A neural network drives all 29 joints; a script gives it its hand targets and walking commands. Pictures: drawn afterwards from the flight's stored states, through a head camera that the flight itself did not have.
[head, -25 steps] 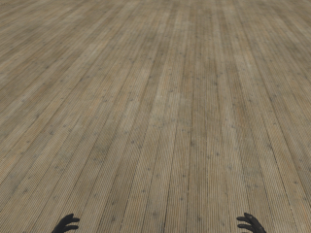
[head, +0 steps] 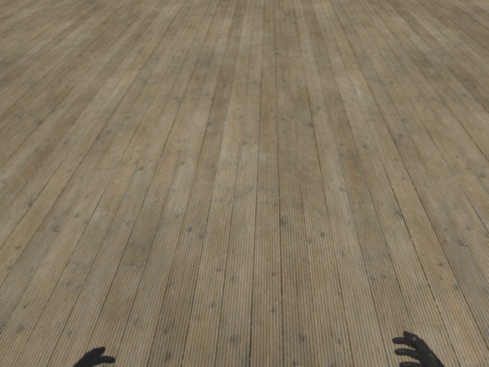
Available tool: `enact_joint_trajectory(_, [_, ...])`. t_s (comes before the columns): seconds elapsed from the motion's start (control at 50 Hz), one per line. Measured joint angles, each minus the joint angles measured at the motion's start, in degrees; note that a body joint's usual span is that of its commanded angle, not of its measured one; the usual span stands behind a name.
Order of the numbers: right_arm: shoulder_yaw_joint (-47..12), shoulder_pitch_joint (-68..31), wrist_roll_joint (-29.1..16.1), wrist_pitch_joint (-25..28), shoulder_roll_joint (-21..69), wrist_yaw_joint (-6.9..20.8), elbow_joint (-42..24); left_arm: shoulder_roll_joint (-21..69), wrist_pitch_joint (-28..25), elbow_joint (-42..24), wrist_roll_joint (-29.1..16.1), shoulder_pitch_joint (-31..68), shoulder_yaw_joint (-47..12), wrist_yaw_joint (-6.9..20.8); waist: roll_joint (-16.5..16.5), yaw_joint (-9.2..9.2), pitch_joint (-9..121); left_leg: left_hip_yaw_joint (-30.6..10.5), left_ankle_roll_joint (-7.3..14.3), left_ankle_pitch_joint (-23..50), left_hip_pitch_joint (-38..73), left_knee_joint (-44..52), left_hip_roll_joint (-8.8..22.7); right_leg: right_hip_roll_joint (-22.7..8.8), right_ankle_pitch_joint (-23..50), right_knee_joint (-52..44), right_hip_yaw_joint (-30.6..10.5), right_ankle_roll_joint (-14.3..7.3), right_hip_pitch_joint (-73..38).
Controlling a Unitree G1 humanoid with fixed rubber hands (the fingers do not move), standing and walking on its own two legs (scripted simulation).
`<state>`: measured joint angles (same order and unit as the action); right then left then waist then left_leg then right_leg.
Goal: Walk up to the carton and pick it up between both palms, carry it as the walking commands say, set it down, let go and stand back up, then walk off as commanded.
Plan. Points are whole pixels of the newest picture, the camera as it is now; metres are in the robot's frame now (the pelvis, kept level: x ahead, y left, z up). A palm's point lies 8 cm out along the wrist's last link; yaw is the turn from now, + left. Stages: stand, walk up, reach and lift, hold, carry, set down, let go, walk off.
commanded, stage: walk up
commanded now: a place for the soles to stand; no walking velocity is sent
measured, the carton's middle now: out of the picture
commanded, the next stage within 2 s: none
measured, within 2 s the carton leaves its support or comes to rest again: neither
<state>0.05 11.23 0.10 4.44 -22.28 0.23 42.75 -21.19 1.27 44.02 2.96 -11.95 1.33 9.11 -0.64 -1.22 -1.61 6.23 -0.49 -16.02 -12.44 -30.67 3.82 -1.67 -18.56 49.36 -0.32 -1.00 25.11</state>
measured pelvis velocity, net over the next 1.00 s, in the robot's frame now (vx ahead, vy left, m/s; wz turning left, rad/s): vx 0.24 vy -0.26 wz -0.52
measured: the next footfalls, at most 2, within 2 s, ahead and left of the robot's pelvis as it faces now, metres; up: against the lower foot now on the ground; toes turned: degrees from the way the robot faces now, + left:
right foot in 0.18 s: +0.11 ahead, -0.21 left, +0.00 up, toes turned -11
left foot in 0.52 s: +0.33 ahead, -0.02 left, +0.00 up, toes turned -8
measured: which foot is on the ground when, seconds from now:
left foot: down 0.00-0.16, up 0.18-0.50, down 0.52-0.86, up 0.88-1.00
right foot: up 0.00-0.16, down 0.18-0.54, up 0.56-0.86, down 0.88-1.00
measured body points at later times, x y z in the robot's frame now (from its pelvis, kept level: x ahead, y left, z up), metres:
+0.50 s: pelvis +0.11 -0.12 -0.01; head +0.13 -0.14 +0.44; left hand +0.28 +0.19 -0.08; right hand +0.21 -0.48 -0.09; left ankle +0.27 -0.02 -0.71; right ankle +0.07 -0.20 -0.73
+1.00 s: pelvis +0.24 -0.26 -0.01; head +0.23 -0.30 +0.44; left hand +0.50 -0.02 -0.07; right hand +0.23 -0.63 -0.10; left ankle +0.32 -0.11 -0.67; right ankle +0.21 -0.36 -0.73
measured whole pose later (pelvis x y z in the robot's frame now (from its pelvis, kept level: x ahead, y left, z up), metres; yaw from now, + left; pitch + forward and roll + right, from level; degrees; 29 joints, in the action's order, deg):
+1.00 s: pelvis +0.24 -0.26 -0.01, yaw -30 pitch +1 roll +3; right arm 1.1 7.4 0.1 6.1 -30.1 1.5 47.2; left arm -24.9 -0.3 44.1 1.7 -12.1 5.1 9.0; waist -2.5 -2.8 0.9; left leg 8.0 1.0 -26.1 -28.3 -59.4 8.7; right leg -1.3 -19.2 41.7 -2.6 -0.9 23.9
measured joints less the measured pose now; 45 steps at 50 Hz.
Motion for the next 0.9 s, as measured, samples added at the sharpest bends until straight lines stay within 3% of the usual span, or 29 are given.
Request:
enact_joint_trajectory(0.14, [0.6, -0.4, 0.0, 0.4, -6.0, 0.0, 1.1, -5.2, 1.2, 0.0, -0.1, 0.1, 3.2, 3.3, 0.0, -0.24, 1.2, 4.7, -1.6, -2.3, 4.0, 0.9, 4.7, -5.7, -0.2, -0.5, -0.1, 0.0, 1.1])
enact_joint_trajectory(0.2, [0.7, -2.2, 0.0, 0.3, -8.1, 0.3, 1.9, -6.2, -0.3, 0.0, -0.2, 0.3, 3.8, 2.4, -0.8, -1.12, 1.6, 3.1, 0.5, -9.4, -1.5, -12.4, 7.0, -4.1, -3.1, -4.1, 0.0, 0.9, 0.3])
enact_joint_trajectory(0.24, [0.7, -3.4, 0.0, 0.2, -8.3, 0.2, 2.9, -4.9, -0.5, 0.0, -0.2, 0.0, 3.8, 1.7, -2.0, -2.00, 1.0, 0.3, 0.5, -12.5, -7.7, -25.3, 5.8, -1.7, -2.5, -3.7, 0.0, 0.7, 0.4])
enact_joint_trajectory(0.28, [0.7, -3.6, 0.0, 0.3, -8.2, 0.4, 2.9, -4.1, -0.4, 0.0, -0.5, -0.4, 3.8, 1.2, -2.1, -2.30, 1.0, -0.1, 0.5, -12.1, -13.7, -29.9, 3.9, -0.5, -1.0, -5.9, 0.0, 0.0, -0.3])
enact_joint_trajectory(0.38, [0.7, -4.0, 0.0, 0.8, -8.3, 0.6, 2.9, -3.8, -0.4, -0.1, -0.6, -0.8, 3.8, 0.5, -2.0, -2.51, 1.1, -0.2, 0.5, -10.0, -21.2, -20.3, 2.0, 2.2, -0.2, -11.2, 0.0, -1.4, -3.8])
enact_joint_trajectory(0.48, [0.7, -3.8, 0.0, 1.4, -8.3, 0.1, 2.9, -3.8, -0.4, 0.0, -0.6, -0.8, 3.8, 0.5, -1.5, -2.50, 1.2, -0.2, 0.5, -4.0, -21.3, -9.0, 0.9, 4.1, -2.7, -11.6, -1.6, -1.6, -6.4])
enact_joint_trajectory(0.52, [0.7, -2.6, 0.0, 1.9, -8.3, 0.0, 2.9, -3.8, -0.4, -0.1, -0.6, -0.8, 3.8, 0.6, -1.5, -2.46, 1.9, -0.3, 1.1, -0.6, -18.4, -3.8, 0.5, 4.9, -4.1, -11.3, -2.3, -1.6, -7.1])
enact_joint_trajectory(0.54, [0.7, -1.9, 0.0, 2.3, -8.2, -0.2, 2.9, -3.8, -0.4, -0.1, -0.6, -0.3, 3.8, 0.6, -1.2, -2.15, 1.8, -0.2, 1.5, 4.5, -17.0, -1.0, 0.4, 5.0, -5.0, -10.2, -2.4, -1.5, -7.1])
enact_joint_trajectory(0.58, [0.7, -0.3, 0.0, 2.7, -8.1, -0.7, 3.0, -3.5, -0.4, 0.0, -0.5, 1.2, 3.8, 0.7, -0.8, -1.88, 0.5, 0.7, 1.6, 10.9, -14.6, -0.1, 0.8, 4.9, -5.1, -2.4, -2.4, -1.1, -5.4])
enact_joint_trajectory(0.64, [0.7, 1.6, 0.0, 2.7, -7.9, -0.9, 3.0, -3.6, -0.3, 0.0, -0.1, 1.5, 3.8, 1.4, 0.2, -1.90, 0.2, 4.0, 1.4, 8.2, -9.4, 1.1, 2.2, 3.2, -5.2, 7.2, -2.5, -0.8, -1.2])
enact_joint_trajectory(0.74, [0.7, 2.7, 0.0, 2.7, -7.9, -0.8, 3.8, -4.0, 0.4, 0.0, -0.1, 1.7, 3.8, 3.1, 0.4, -0.89, 0.2, 8.0, 0.5, 5.2, -0.5, 3.9, 4.1, -1.9, -5.2, 6.9, -2.6, -0.8, 0.8])
enact_joint_trajectory(0.82, [0.8, 2.5, 0.0, 2.7, -7.9, 0.1, 4.1, -4.7, 0.4, -0.1, -0.6, 1.9, 3.8, 3.4, 0.4, -0.66, 1.5, 9.6, 0.2, 2.5, 2.8, 3.7, 5.9, -4.3, -5.3, 0.7, -2.6, -0.8, 0.8])
enact_joint_trajectory(0.86, [1.0, 1.8, 0.0, 2.7, -7.9, 0.6, 4.1, -5.5, -0.2, -0.1, -0.8, 1.8, 3.8, 3.2, 0.7, -0.74, 2.5, 9.9, 0.5, -1.2, 1.8, -0.2, 7.3, -4.3, -5.3, -5.0, -2.6, -0.8, 0.2])
enact_joint_trajectory(0.9, [1.1, 0.3, 0.0, 2.2, -8.0, 0.8, 4.3, -5.7, -1.4, 0.0, -0.8, 1.8, 3.8, 1.9, 0.6, -0.86, 2.0, 7.2, 1.5, -8.1, -1.8, -12.0, 8.0, -3.6, -0.1, -5.0, -2.4, -0.1, 0.1])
